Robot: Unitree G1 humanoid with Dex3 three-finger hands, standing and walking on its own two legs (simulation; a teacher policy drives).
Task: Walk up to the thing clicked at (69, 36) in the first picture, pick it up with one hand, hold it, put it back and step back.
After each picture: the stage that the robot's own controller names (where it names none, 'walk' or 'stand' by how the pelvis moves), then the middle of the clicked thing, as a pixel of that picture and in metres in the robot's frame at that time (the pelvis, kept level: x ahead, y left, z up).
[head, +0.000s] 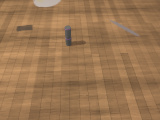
stand; (68, 36) +1.46 +0.11 -0.66
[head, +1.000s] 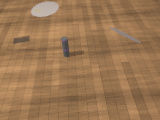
walk; (65, 47) +1.32 +0.24 -0.65
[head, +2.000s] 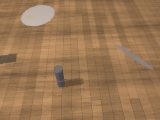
walk; (59, 77) +0.81 +0.23 -0.64
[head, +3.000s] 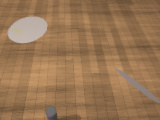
walk; (52, 117) +0.46 +0.19 -0.63
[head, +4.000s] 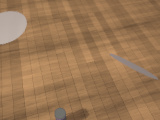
stand; (61, 118) +0.38 +0.11 -0.60
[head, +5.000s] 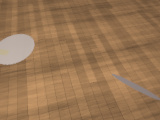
stand; out of the picture +0.36 +0.12 -0.66
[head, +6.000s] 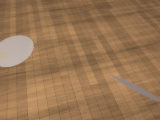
stand; out of the picture +0.33 +0.11 -0.66
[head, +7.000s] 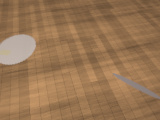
stand; out of the picture +0.38 +0.12 -0.66
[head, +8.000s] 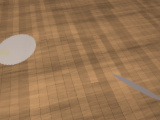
stand; out of the picture +0.36 +0.11 -0.66
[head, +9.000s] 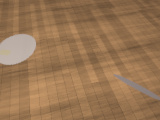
stand; out of the picture +0.35 +0.11 -0.66
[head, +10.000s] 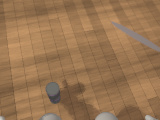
go down; (54, 94) +0.41 +0.12 -0.46
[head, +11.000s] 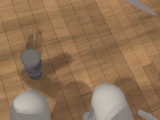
go down; (33, 66) +0.45 +0.16 -0.27
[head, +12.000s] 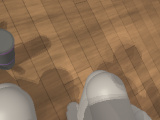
close in; (3, 53) +0.44 +0.19 -0.20
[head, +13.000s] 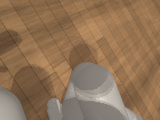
close; out of the picture +0.44 +0.22 -0.17
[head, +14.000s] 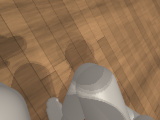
lift; out of the picture +0.40 +0.21 -0.17
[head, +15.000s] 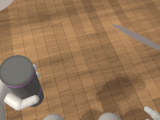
lift; (27, 86) +0.32 +0.17 +0.02
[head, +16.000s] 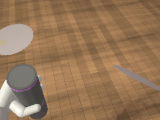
hold; (31, 96) +0.30 +0.16 +0.04
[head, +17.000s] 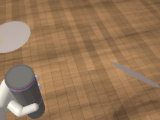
hold; (29, 96) +0.30 +0.17 +0.03
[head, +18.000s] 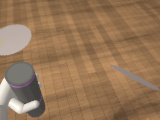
hold; (29, 94) +0.31 +0.17 +0.03
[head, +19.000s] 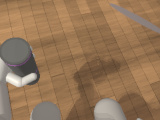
crouch; (24, 66) +0.40 +0.17 -0.04
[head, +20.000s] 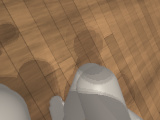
lower; out of the picture +0.42 +0.24 -0.18
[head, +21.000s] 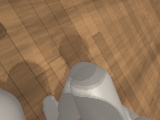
lower; out of the picture +0.44 +0.26 -0.17
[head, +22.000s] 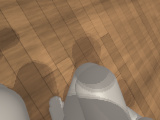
lower; out of the picture +0.42 +0.24 -0.17
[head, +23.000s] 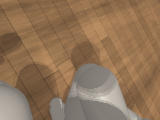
lower; out of the picture +0.41 +0.24 -0.17
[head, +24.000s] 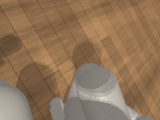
rest; out of the picture +0.40 +0.24 -0.17
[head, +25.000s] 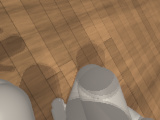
withdraw; out of the picture +0.41 +0.24 -0.17
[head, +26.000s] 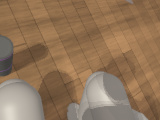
stand; (1, 59) +0.41 +0.22 -0.20
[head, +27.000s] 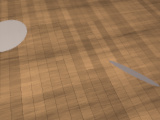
stand; out of the picture +0.36 +0.14 -0.57
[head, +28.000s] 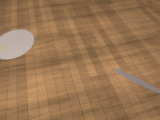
stand; out of the picture +0.37 +0.14 -0.60
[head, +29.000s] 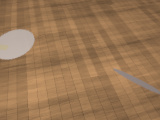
stand; out of the picture +0.36 +0.14 -0.60
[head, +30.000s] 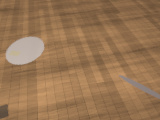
stand; out of the picture +0.39 +0.12 -0.65
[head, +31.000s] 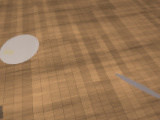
stand; out of the picture +0.36 +0.13 -0.66
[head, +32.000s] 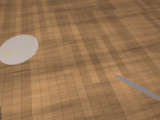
stand; out of the picture +0.34 +0.13 -0.66
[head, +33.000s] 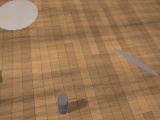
walk; (62, 105) +0.46 +0.07 -0.65
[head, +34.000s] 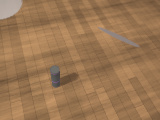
walk; (55, 77) +0.67 +0.16 -0.63
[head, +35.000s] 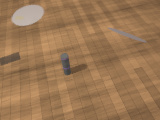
stand; (66, 64) +0.95 +0.21 -0.63
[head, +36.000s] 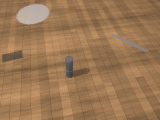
stand; (69, 67) +0.95 +0.10 -0.65
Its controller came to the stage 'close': yes
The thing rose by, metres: 0.67
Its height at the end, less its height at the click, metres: +0.00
